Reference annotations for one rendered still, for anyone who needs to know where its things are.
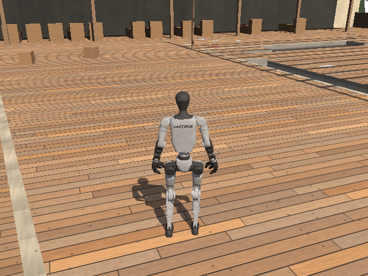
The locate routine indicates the robot torso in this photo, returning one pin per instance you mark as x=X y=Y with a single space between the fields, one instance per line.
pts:
x=183 y=138

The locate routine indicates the robot right forearm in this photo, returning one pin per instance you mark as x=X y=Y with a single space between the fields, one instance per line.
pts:
x=210 y=153

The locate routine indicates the right robot upper arm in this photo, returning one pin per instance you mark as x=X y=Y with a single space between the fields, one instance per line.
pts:
x=204 y=131

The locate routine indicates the robot right hand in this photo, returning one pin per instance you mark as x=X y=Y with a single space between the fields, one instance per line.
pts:
x=213 y=165

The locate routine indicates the left robot shin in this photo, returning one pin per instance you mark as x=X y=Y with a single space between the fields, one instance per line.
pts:
x=169 y=210

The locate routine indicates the robot left hand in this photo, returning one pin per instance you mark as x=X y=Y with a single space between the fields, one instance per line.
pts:
x=157 y=165

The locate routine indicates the left robot upper arm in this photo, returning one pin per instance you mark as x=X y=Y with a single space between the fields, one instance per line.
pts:
x=165 y=122

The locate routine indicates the robot left forearm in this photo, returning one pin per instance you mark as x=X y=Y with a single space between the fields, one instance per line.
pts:
x=157 y=153

